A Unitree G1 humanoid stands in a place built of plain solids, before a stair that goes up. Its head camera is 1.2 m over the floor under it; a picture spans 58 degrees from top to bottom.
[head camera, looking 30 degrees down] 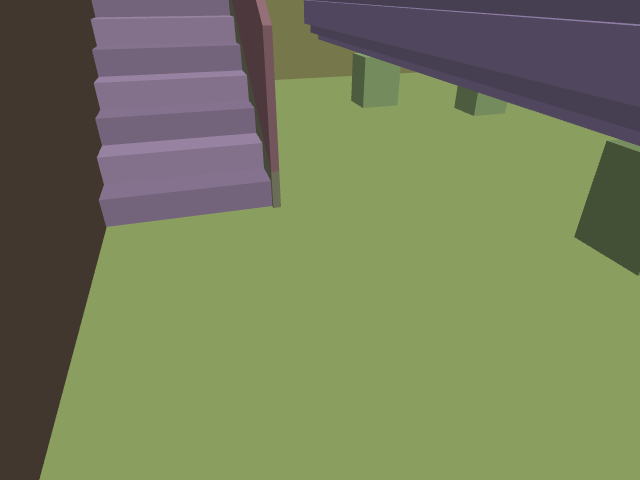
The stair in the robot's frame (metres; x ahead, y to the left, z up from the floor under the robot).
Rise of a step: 0.17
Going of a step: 0.24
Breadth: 0.99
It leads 17 degrees to the left of straight ahead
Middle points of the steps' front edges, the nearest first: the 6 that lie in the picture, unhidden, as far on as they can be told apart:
2.37 0.78 0.17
2.60 0.85 0.34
2.83 0.91 0.51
3.05 0.98 0.68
3.28 1.05 0.86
3.51 1.12 1.03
